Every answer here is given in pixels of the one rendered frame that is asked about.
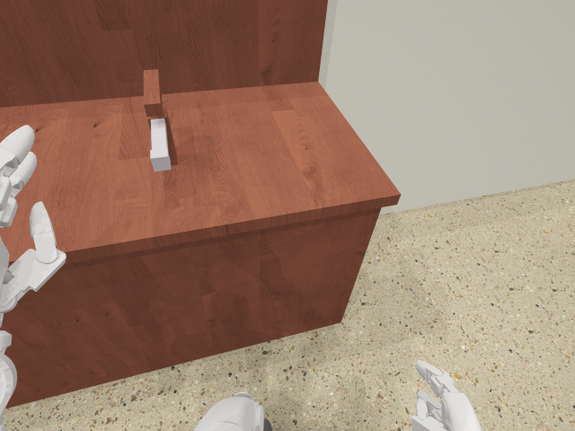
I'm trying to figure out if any counter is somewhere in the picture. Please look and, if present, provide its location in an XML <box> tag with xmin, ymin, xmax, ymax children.
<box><xmin>0</xmin><ymin>0</ymin><xmax>402</xmax><ymax>409</ymax></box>

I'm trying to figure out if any left robot shin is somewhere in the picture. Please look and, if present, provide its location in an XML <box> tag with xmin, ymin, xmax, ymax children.
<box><xmin>234</xmin><ymin>392</ymin><xmax>253</xmax><ymax>400</ymax></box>

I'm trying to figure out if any tap lever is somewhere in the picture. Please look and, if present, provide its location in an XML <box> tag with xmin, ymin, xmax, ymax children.
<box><xmin>150</xmin><ymin>119</ymin><xmax>171</xmax><ymax>172</ymax></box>

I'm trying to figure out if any robot right hand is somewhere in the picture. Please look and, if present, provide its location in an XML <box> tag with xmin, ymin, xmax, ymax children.
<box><xmin>412</xmin><ymin>360</ymin><xmax>482</xmax><ymax>431</ymax></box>

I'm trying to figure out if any robot left hand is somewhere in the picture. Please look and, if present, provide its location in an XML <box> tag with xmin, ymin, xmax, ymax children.
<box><xmin>0</xmin><ymin>125</ymin><xmax>66</xmax><ymax>328</ymax></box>

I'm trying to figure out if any left robot thigh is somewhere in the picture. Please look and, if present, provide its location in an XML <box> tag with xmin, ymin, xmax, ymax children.
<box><xmin>194</xmin><ymin>397</ymin><xmax>264</xmax><ymax>431</ymax></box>

